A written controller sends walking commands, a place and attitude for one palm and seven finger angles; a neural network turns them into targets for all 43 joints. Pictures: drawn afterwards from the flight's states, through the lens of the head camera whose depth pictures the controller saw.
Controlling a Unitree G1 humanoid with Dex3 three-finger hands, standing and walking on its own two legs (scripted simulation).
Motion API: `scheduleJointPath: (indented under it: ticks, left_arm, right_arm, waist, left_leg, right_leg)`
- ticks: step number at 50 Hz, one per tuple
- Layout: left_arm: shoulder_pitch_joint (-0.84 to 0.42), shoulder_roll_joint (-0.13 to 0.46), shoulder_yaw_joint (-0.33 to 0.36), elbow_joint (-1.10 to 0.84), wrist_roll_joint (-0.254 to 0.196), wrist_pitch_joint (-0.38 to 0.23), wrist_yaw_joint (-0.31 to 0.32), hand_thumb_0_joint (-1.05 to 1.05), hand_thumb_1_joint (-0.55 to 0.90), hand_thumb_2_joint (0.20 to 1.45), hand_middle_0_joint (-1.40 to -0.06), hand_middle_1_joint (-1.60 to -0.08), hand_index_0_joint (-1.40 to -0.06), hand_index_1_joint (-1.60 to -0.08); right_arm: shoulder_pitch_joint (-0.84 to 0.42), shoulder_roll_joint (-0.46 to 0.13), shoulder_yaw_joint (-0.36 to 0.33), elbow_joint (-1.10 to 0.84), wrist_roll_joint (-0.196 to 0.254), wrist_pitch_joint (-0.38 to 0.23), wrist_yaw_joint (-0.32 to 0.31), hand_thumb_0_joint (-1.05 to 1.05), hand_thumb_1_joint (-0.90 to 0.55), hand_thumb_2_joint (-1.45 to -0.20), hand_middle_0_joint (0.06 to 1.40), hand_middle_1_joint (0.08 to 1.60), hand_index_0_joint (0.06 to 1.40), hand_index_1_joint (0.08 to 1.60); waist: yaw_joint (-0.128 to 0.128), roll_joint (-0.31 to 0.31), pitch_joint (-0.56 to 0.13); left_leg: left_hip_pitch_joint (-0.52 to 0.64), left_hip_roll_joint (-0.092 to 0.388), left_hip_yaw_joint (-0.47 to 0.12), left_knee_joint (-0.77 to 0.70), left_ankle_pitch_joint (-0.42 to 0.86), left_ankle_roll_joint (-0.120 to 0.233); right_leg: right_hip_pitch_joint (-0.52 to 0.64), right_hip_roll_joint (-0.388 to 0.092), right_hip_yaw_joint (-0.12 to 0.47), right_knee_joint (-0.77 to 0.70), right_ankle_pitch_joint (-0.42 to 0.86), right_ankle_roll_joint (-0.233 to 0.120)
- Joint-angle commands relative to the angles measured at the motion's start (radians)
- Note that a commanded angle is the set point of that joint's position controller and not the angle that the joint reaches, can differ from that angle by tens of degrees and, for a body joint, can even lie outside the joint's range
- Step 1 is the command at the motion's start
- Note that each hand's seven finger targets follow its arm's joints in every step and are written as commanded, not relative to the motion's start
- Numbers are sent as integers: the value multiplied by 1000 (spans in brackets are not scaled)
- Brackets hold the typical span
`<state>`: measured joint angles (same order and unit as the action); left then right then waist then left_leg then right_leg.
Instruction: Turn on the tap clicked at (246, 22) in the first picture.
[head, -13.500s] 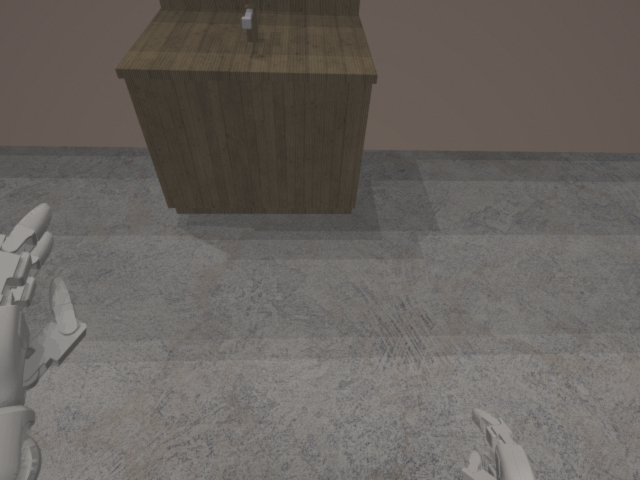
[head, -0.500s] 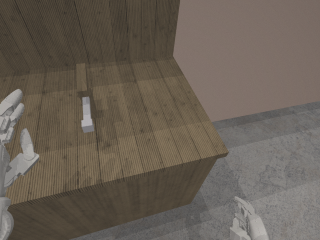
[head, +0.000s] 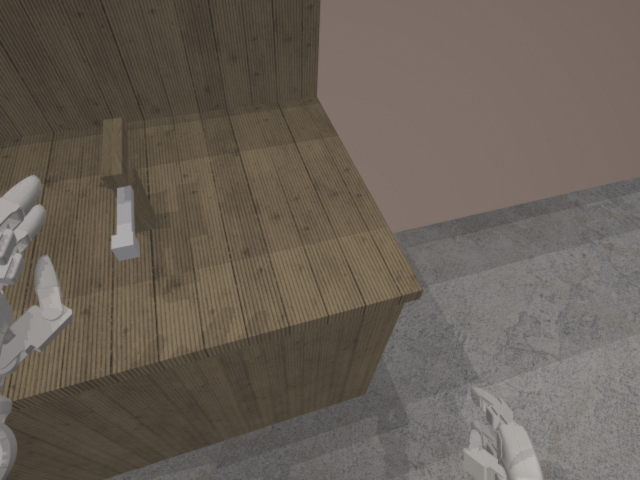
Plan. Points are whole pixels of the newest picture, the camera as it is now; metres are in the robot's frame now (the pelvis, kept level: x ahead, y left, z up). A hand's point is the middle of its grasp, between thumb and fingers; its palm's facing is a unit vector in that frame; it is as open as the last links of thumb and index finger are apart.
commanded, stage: shuffle to correct the standing spot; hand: left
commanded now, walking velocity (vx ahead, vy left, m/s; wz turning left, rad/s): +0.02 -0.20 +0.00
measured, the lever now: (125, 246) +0.39 +0.31 +0.03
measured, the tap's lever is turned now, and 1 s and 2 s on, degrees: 0 0 0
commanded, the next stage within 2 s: come to a stop and stand still in 0.22 s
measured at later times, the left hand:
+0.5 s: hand (97, 313) +0.22 +0.22 +0.16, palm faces +0.36 -0.84 -0.39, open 7.4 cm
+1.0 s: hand out of the picture +0.21 +0.33 +0.17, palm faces +0.47 -0.83 -0.31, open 7.4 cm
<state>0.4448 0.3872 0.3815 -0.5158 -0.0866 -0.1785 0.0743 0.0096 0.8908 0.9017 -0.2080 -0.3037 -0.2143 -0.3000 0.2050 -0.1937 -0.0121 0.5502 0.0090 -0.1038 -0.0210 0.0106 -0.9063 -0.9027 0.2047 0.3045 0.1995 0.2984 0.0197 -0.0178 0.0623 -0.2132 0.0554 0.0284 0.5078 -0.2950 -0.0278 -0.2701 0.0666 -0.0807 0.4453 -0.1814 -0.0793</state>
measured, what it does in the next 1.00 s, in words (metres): shifts its weight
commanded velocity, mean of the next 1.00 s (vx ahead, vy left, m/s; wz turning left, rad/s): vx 0.00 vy -0.06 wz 0.00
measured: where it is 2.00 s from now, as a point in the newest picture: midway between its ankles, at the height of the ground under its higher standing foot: outside the picture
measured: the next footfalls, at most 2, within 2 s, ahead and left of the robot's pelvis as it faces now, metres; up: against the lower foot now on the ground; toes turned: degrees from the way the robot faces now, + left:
none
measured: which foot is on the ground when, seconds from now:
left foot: down 0.00-1.00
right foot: down 0.00-1.00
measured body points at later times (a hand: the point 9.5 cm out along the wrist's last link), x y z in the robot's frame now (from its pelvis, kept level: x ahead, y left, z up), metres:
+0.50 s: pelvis +0.01 -0.02 +0.00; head +0.03 -0.02 +0.45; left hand +0.20 +0.26 +0.18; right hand +0.18 -0.26 -0.08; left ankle -0.02 +0.13 -0.73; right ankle +0.04 -0.07 -0.74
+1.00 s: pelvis -0.01 +0.06 +0.00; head +0.00 +0.09 +0.45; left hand +0.18 +0.37 +0.18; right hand +0.17 -0.15 -0.07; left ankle -0.02 +0.13 -0.74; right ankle +0.04 -0.07 -0.74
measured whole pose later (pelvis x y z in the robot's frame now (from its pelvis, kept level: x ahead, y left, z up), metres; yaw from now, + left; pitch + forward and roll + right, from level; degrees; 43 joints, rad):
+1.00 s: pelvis -0.01 +0.06 +0.00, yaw +1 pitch -2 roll +0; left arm 0.34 0.37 0.38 -0.42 -0.05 -0.22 0.12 0.01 0.89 0.90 -0.21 -0.30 -0.22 -0.30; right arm 0.24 -0.17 0.03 0.59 0.01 -0.18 -0.02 0.01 -0.91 -0.90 0.20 0.30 0.20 0.30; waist 0.06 -0.06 0.06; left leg -0.17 -0.03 0.07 0.48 -0.28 0.06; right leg -0.24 -0.03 -0.05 0.46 -0.18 0.01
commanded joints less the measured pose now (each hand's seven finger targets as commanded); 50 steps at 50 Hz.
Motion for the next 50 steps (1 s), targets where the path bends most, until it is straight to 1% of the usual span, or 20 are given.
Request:
scheduleJointPath:
  ticks: [1,4,6,15,22,25,26,27,28,30,32,34,36,38,39,40,42,44,45,50]
  left_arm:
    - [-64,149,91,-201,-13,-47,17,0,900,900,-200,-300,-200,-300]
    - [-54,165,102,-217,-15,-40,26,0,900,900,-200,-300,-200,-300]
    - [-49,170,105,-234,-17,-38,32,0,900,900,-200,-300,-200,-300]
    - [-1,195,137,-227,-17,-39,32,0,900,900,-200,-300,-200,-300]
    - [19,155,106,-178,-6,-41,51,0,900,900,-200,-300,-200,-300]
    - [15,172,111,-207,2,-46,60,0,900,900,-200,-300,-200,-300]
    - [-939,881,620,-370,137,-131,42,0,900,900,-200,-300,-200,-300]
    - [-455,361,278,122,63,-109,-11,0,900,900,-200,-300,-200,-300]
    - [-196,306,251,63,32,-117,8,0,900,900,-200,-300,-200,-300]
    - [-115,68,34,59,12,-106,-8,0,900,900,-200,-300,-200,-300]
    - [-88,102,23,-56,17,-112,12,0,900,900,-200,-300,-200,-300]
    - [-39,112,23,-90,19,-108,29,0,900,900,-200,-300,-200,-300]
    - [-11,146,68,-85,17,-98,44,0,900,900,-200,-300,-200,-300]
    - [-43,194,129,-88,13,-96,50,0,900,900,-200,-300,-200,-300]
    - [-64,198,138,-102,15,-98,50,0,900,900,-200,-300,-200,-300]
    - [-96,252,184,-144,16,-101,58,0,900,900,-200,-300,-200,-300]
    - [-142,192,132,-153,19,-115,55,0,900,900,-200,-300,-200,-300]
    - [-193,174,108,-157,29,-118,52,0,900,900,-200,-300,-200,-300]
    - [-233,166,93,-182,33,-122,48,0,900,900,-200,-300,-200,-300]
    - [-218,88,8,-144,46,-118,39,0,900,900,-200,-300,-200,-300]
  right_arm:
    - [-69,-132,-53,-143,2,-46,-14,0,-900,-900,200,300,200,300]
    - [-60,-132,-60,-146,7,-46,-17,0,-900,-900,200,300,200,300]
    - [-66,-128,-54,-138,4,-44,-18,0,-900,-900,200,300,200,300]
    - [-79,-135,-56,-136,6,-33,-25,0,-900,-900,200,300,200,300]
    - [-70,-125,-42,-131,16,-30,-10,0,-900,-900,200,300,200,300]
    - [-96,-123,-30,-121,15,-29,-11,0,-900,-900,200,300,200,300]
    - [130,-126,-65,-24,-19,-106,-25,0,-900,-900,200,300,200,300]
    - [13,-76,-41,-47,-20,-107,-29,0,-900,-900,200,300,200,300]
    - [0,-124,-58,-125,-2,-105,-22,0,-900,-900,200,300,200,300]
    - [-41,-129,-51,-116,11,-105,-3,0,-900,-900,200,300,200,300]
    - [-29,-139,-44,-125,11,-104,16,0,-900,-900,200,300,200,300]
    - [-38,-126,-36,-132,17,-107,23,0,-900,-900,200,300,200,300]
    - [-53,-120,-33,-130,16,-100,16,0,-900,-900,200,300,200,300]
    - [-69,-120,-32,-136,10,-97,0,0,-900,-900,200,300,200,300]
    - [-75,-121,-31,-136,8,-97,-8,0,-900,-900,200,300,200,300]
    - [-100,-125,-27,-130,7,-94,-16,0,-900,-900,200,300,200,300]
    - [-94,-122,-16,-135,1,-98,-25,0,-900,-900,200,300,200,300]
    - [-91,-118,-11,-131,5,-109,-23,0,-900,-900,200,300,200,300]
    - [-104,-109,-6,-131,6,-119,-20,0,-900,-900,200,300,200,300]
    - [-76,-116,-14,-115,5,-143,6,0,-900,-900,200,300,200,300]
  waist:
    - [-14,19,-171]
    - [-13,-34,-177]
    - [-20,-13,-176]
    - [-10,68,-158]
    - [-14,-30,-186]
    - [-5,16,-174]
    - [-14,-122,23]
    - [7,-49,-195]
    - [54,44,-132]
    - [27,206,-240]
    - [32,165,-258]
    - [37,-20,-236]
    - [27,-168,-213]
    - [17,-224,-159]
    - [11,-197,-139]
    - [8,-102,-120]
    - [7,89,-105]
    - [14,193,-111]
    - [13,217,-108]
    - [9,143,-126]
  left_leg:
    - [-28,36,-34,-21,50,47]
    - [-13,1,-7,44,9,47]
    - [-10,-3,-3,48,17,46]
    - [-30,70,-41,-24,119,61]
    - [-38,-17,-19,52,69,49]
    - [-5,-2,-33,-15,94,57]
    - [-6,-77,170,-3,99,11]
    - [-28,-72,91,-114,152,50]
    - [-50,-29,57,-54,188,39]
    - [-6,2,41,-69,213,57]
    - [-27,21,15,-71,196,64]
    - [-57,-3,5,-51,99,65]
    - [-32,-24,-12,-41,46,60]
    - [-9,-34,-31,-42,25,54]
    - [16,-30,-41,-63,29,55]
    - [48,-16,-42,-93,45,58]
    - [-7,25,-92,-185,52,69]
    - [-90,69,-108,-224,45,80]
    - [-92,77,-102,-230,65,77]
    - [-59,65,-84,-198,212,39]
  right_leg:
    - [91,-147,167,-89,56,30]
    - [61,-190,219,-147,-19,20]
    - [53,-203,211,-152,-32,9]
    - [91,-145,142,-76,118,82]
    - [149,-228,236,-170,132,85]
    - [133,-223,215,-182,76,91]
    - [-44,-77,137,-266,346,287]
    - [191,-122,96,-102,449,207]
    - [206,-145,196,-107,504,221]
    - [276,-179,176,0,449,135]
    - [275,-172,158,6,303,131]
    - [259,-175,180,-61,147,130]
    - [184,-192,187,-124,25,94]
    - [84,-207,206,-177,-119,48]
    - [40,-204,208,-185,-167,39]
    - [2,-188,194,-172,-171,42]
    - [56,-136,149,-84,-115,55]
    - [154,-115,111,15,-7,64]
    - [162,-112,90,40,26,67]
    - [188,-108,68,34,105,68]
